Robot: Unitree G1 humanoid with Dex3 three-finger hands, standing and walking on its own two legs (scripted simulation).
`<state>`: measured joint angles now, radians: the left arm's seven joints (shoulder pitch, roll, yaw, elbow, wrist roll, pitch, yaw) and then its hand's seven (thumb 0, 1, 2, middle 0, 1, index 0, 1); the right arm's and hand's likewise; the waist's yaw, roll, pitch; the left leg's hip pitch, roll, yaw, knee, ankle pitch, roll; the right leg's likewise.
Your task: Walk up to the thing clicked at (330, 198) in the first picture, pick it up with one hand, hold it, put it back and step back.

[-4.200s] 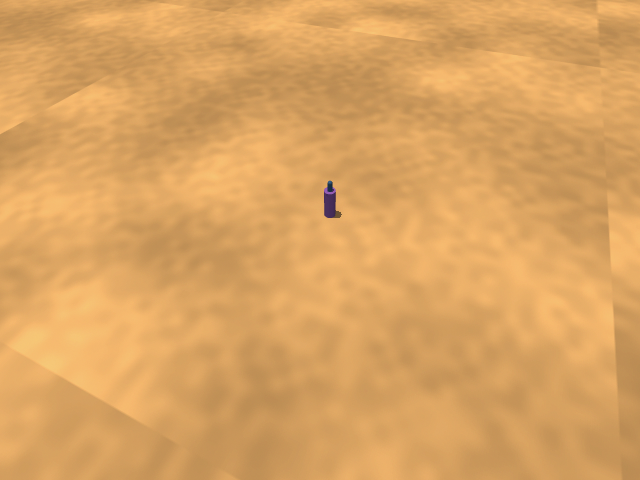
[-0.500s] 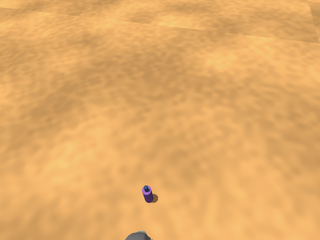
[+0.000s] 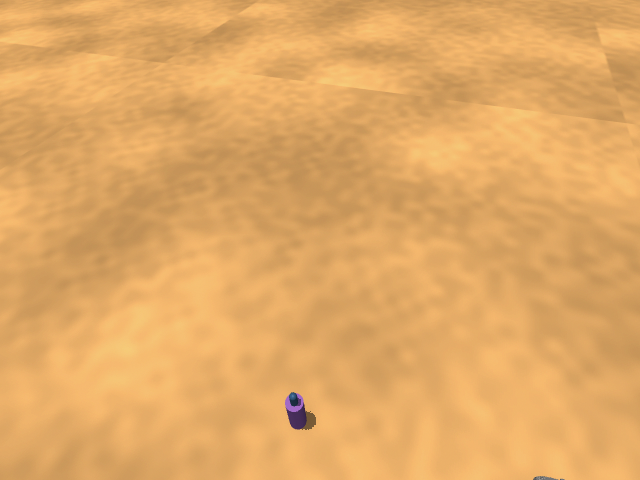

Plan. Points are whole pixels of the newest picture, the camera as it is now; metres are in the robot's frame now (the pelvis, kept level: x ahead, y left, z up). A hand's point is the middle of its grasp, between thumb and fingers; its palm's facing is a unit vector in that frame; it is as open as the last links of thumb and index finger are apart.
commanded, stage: walk up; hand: left
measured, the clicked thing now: (295, 408) +0.46 +0.14 -0.67
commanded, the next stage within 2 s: none
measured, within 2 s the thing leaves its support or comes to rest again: neither
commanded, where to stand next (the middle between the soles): +0.10 -0.01 m, yaw +0 degrees
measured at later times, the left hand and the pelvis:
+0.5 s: hand out of the picture +0.12 +0.25 -0.15, palm faces -0.06 -0.94 -0.32, open 7.3 cm; pelvis +0.02 +0.00 +0.01, yaw -1 degrees
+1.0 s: hand out of the picture +0.11 +0.26 -0.14, palm faces -0.05 -0.94 -0.35, open 7.4 cm; pelvis +0.04 +0.01 +0.01, yaw -1 degrees
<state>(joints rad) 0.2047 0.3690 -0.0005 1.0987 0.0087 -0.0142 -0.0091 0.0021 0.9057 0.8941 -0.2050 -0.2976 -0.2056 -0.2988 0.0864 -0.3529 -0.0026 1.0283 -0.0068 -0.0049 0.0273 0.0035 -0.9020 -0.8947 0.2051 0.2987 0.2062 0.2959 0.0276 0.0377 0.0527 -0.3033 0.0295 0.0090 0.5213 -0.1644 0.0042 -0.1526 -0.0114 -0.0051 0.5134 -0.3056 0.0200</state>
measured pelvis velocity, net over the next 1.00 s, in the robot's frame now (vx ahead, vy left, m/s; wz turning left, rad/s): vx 0.04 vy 0.01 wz -0.02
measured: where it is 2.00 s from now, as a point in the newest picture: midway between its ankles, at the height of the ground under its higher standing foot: outside the picture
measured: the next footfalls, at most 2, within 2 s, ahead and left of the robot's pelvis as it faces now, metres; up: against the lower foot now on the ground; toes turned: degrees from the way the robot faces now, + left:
left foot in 1.78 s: +0.28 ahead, +0.10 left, +0.00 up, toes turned -1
